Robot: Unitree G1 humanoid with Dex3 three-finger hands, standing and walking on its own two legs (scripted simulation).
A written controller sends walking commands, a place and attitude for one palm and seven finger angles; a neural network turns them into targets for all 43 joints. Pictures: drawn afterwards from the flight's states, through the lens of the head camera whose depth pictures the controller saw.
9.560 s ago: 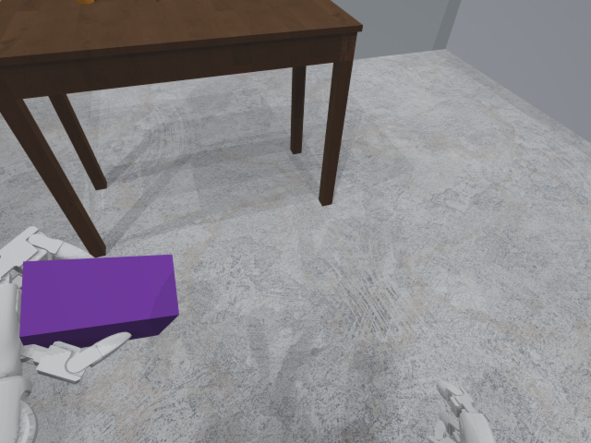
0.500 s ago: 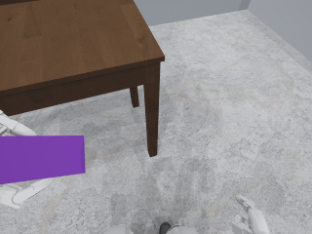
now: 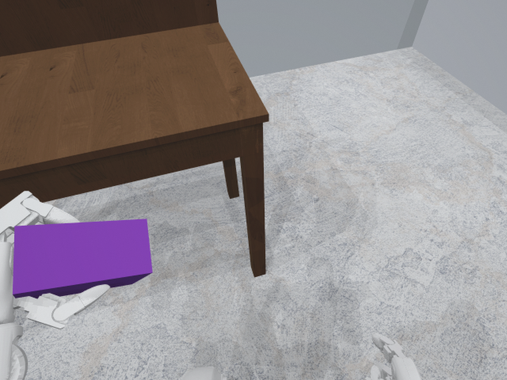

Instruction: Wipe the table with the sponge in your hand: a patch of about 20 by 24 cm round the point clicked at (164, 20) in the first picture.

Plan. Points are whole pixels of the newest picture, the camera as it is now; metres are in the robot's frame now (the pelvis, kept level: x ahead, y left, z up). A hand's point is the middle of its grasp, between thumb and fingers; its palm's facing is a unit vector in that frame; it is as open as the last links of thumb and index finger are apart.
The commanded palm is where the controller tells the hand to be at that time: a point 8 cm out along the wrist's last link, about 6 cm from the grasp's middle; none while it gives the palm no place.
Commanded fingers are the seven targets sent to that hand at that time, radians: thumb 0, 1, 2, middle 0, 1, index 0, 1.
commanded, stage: take the last steps up to it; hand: left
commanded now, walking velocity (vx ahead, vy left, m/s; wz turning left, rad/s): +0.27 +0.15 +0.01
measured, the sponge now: (103, 258) +0.24 +0.19 +0.15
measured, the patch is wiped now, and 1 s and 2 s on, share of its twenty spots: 0.00 0.00 0.00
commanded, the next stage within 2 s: come to a stop and stand still in 0.72 s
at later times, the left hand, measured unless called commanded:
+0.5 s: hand (59, 201) +0.30 +0.26 +0.17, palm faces +0.35 -0.79 -0.50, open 10.2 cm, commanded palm +0.24 +0.31 +0.18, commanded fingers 0.00 0.10 1.30 -1.20 -1.60 -1.20 -1.60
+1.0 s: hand (36, 162) +0.38 +0.34 +0.16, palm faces +0.38 -0.82 -0.43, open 10.2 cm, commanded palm +0.31 +0.37 +0.18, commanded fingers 0.00 0.10 1.30 -1.20 -1.60 -1.20 -1.60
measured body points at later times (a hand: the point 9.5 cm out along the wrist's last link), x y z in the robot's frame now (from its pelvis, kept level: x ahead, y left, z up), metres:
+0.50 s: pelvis +0.08 +0.04 -0.01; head +0.11 +0.02 +0.43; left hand +0.27 +0.30 +0.20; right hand +0.23 -0.17 -0.12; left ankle +0.06 +0.16 -0.74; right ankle +0.10 -0.05 -0.74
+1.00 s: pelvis +0.14 +0.09 -0.01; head +0.19 +0.11 +0.44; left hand +0.35 +0.38 +0.19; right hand +0.32 -0.14 -0.09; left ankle +0.19 +0.21 -0.74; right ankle +0.11 -0.02 -0.70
